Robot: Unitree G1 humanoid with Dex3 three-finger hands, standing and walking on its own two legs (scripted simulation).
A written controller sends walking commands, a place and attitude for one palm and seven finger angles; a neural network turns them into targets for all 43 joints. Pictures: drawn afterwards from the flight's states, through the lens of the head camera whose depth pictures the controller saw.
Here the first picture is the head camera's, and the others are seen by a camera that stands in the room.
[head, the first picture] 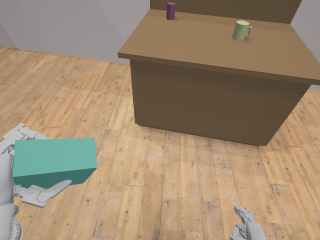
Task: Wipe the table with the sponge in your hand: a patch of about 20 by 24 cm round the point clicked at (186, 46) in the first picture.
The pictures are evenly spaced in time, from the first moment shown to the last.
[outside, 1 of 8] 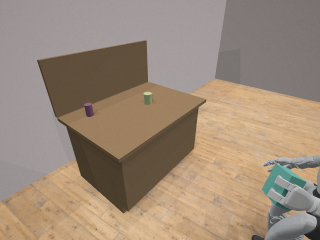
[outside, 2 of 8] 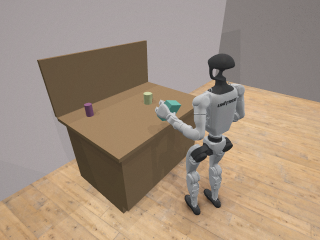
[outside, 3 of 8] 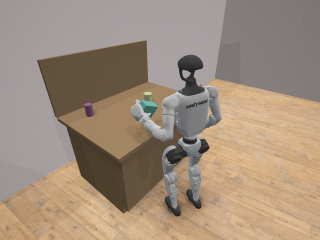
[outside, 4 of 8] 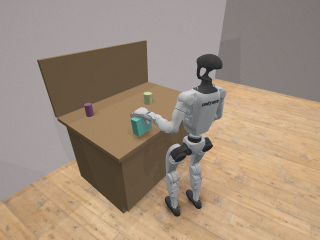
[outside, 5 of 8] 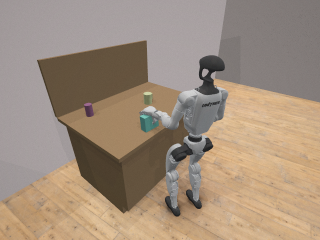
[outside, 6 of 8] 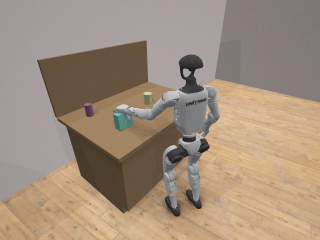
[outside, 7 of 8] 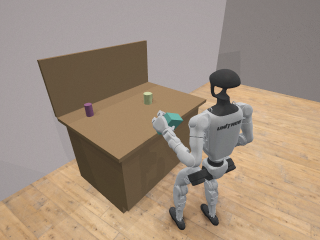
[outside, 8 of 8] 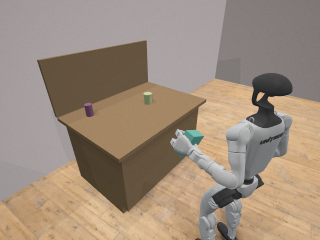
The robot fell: no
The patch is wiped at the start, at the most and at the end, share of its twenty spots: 0.00 1.00 1.00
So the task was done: yes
